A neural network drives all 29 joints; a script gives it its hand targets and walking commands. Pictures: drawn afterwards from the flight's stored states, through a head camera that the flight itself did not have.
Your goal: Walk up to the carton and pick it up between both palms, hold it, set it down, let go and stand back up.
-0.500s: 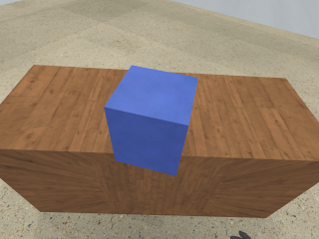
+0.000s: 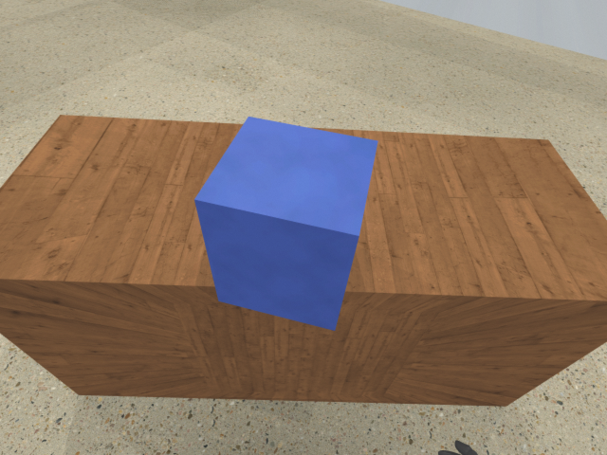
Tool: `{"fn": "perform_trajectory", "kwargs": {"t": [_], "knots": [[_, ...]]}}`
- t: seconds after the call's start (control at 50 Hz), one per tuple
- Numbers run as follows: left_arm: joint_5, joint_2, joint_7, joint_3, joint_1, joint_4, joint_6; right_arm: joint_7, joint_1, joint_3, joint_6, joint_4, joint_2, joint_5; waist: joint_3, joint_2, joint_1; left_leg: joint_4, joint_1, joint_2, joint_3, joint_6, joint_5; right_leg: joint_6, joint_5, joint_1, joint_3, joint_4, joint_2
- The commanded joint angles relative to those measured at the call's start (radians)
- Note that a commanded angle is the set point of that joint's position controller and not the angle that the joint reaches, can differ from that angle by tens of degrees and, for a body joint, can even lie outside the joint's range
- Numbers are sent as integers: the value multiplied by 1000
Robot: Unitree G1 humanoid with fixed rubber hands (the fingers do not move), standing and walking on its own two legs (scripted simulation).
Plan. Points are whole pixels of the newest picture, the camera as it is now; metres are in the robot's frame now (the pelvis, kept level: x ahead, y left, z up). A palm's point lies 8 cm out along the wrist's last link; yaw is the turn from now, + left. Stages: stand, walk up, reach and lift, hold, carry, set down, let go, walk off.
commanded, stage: stand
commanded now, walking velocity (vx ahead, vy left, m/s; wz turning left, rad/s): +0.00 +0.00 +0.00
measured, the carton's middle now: (292, 226) +0.45 +0.03 +0.02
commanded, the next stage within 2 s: none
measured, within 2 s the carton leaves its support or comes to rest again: neither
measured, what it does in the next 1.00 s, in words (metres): stands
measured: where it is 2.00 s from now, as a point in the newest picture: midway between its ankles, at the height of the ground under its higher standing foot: outside the picture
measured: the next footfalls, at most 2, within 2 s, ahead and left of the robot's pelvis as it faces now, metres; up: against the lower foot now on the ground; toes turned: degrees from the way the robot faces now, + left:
none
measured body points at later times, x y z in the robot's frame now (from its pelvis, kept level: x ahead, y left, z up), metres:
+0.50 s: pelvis +0.00 +0.00 +0.00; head +0.02 +0.00 +0.45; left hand +0.07 +0.27 -0.13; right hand +0.10 -0.24 -0.13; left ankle +0.08 +0.11 -0.73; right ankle -0.03 -0.12 -0.73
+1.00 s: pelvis +0.00 +0.00 +0.00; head +0.01 +0.01 +0.45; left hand +0.07 +0.27 -0.13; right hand +0.10 -0.24 -0.13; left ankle +0.08 +0.11 -0.73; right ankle -0.03 -0.12 -0.73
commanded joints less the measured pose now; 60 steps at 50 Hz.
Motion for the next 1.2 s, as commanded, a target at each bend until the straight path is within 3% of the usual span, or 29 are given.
{"fn": "perform_trajectory", "kwargs": {"t": [0.0,0.04,0.06,0.08,0.1,0.14,0.16,0.18,0.22,0.24,0.28,0.36,0.44,0.46,0.54,0.56,0.58,0.6,0.64,0.66,0.8,0.84,0.92,0.94,0.96,1.0,1.1,1.14,1.18], "knots": [[26,297,19,41,-21,36,-43,-5,-83,-78,-35,-10,-310,-136,28,64,-21,-140,153,98,-143,44,-8,-71,31,-46,109,-180,-125],[31,302,19,51,-48,20,-40,-7,-79,-67,-29,1,-297,-129,35,120,-14,-141,154,89,-132,43,8,-71,42,-52,113,-168,-120],[41,285,16,38,-62,23,-34,-2,-78,-68,-27,-14,-294,-126,20,118,-41,-148,169,92,-128,42,-18,-82,30,-54,88,-162,-116],[36,301,22,45,-38,28,-32,-5,-68,-66,-24,-2,-292,-128,16,75,-35,-163,172,93,-138,35,-40,-71,23,-49,82,-158,-107],[24,289,18,44,-26,34,-30,-8,-90,-71,-24,-12,-321,-133,11,127,-25,-175,155,92,-139,35,-90,-74,12,-57,83,-153,-103],[28,251,18,26,-44,29,-32,-10,-75,-70,-32,-6,-305,-126,-2,84,-27,-167,169,107,-151,39,-51,-77,31,-36,86,-149,-112],[16,253,17,32,-8,32,-34,-11,-81,-70,-32,-6,-312,-131,-32,63,-2,-169,165,114,-172,44,-69,-65,27,-7,75,-127,-97],[27,270,14,38,-41,30,-37,-9,-68,-75,-32,1,-332,-133,3,98,-17,-177,167,100,-158,38,-64,-70,46,-24,90,-137,-107],[29,281,19,45,-16,36,-29,-8,-126,-68,-32,-25,-306,-139,1,67,-2,-144,176,106,-147,38,-27,-64,44,-43,94,-151,-115],[27,260,18,38,-65,24,-31,-16,-91,-75,-27,-12,-315,-136,5,113,-17,-126,168,96,-114,37,57,-74,86,-37,96,-159,-128],[23,247,18,27,-60,26,-39,-14,-61,-67,-30,4,-303,-131,-11,74,-19,-129,195,99,-131,46,51,-70,105,-34,85,-142,-108],[25,299,22,45,-68,16,-41,-10,-77,-70,-33,-12,-292,-131,-26,96,-32,-93,221,97,-89,42,215,-66,199,-29,118,-153,-144],[22,274,22,42,-69,36,-34,-7,-79,-61,-33,0,-286,-126,3,96,-7,-131,190,97,-116,44,74,-65,79,-15,99,-156,-112],[26,263,17,39,-74,36,-34,-9,-71,-70,-32,-7,-296,-129,-41,79,-27,-118,217,101,-108,39,77,-71,99,-23,78,-145,-114],[18,262,9,35,-38,53,-33,-3,-57,-71,-31,-3,-317,-135,-50,61,-11,-156,203,92,-125,44,-14,-62,30,-22,81,-130,-99],[21,253,17,25,-53,41,-28,-8,-96,-64,-31,2,-317,-140,-9,108,9,-149,168,112,-154,55,-33,-67,25,-39,83,-146,-99],[23,265,15,30,-64,32,-33,-7,-100,-65,-34,1,-311,-135,5,105,-8,-166,173,96,-140,46,-45,-59,25,-52,91,-157,-102],[17,241,12,29,-49,39,-31,-10,-116,-68,-33,1,-313,-145,-19,85,14,-158,179,85,-140,56,-55,-56,27,-28,81,-158,-97],[26,269,14,26,-86,35,-36,-11,-71,-72,-32,3,-309,-133,-32,70,-32,-127,222,94,-115,35,36,-65,73,-38,85,-170,-115],[34,279,18,34,-112,28,-40,-12,-98,-79,-35,-7,-325,-131,-7,47,-30,-120,198,100,-103,39,99,-67,107,-39,114,-188,-141],[21,289,19,40,-64,42,-38,-12,-99,-63,-33,-11,-298,-135,-19,129,-8,-141,193,97,-125,39,30,-61,65,-29,87,-152,-107],[30,269,11,33,-71,34,-37,-11,-67,-64,-30,4,-295,-130,-40,61,-16,-139,206,96,-122,31,-26,-66,49,-22,81,-157,-111],[22,280,9,41,-39,44,-33,-7,-56,-68,-34,-6,-313,-129,-60,102,-11,-140,233,91,-119,37,2,-57,49,-22,81,-143,-100],[18,258,13,33,-34,54,-37,-13,-54,-61,-38,-1,-295,-136,-46,77,-8,-152,231,100,-144,50,34,-57,56,-29,85,-131,-103],[18,271,14,34,-57,44,-39,-13,-100,-66,-38,-5,-323,-135,-5,136,-1,-153,203,117,-155,57,88,-62,54,-56,94,-139,-116],[28,287,17,33,-69,39,-37,-12,-98,-63,-28,-9,-297,-128,-24,70,-9,-129,190,98,-111,41,122,-59,86,-28,88,-160,-123],[22,250,14,31,-97,33,-29,-9,-105,-63,-42,-3,-296,-133,-11,131,-14,-146,200,105,-134,38,-5,-80,48,-52,100,-155,-121],[30,287,22,43,-82,43,-26,-6,-111,-61,-34,-9,-282,-134,-8,67,-17,-148,180,99,-126,38,16,-68,55,-30,85,-157,-105],[26,277,8,41,-57,42,-27,-11,-59,-67,-36,9,-312,-135,-43,98,-12,-171,214,106,-156,38,-45,-70,23,-41,81,-130,-93]]}}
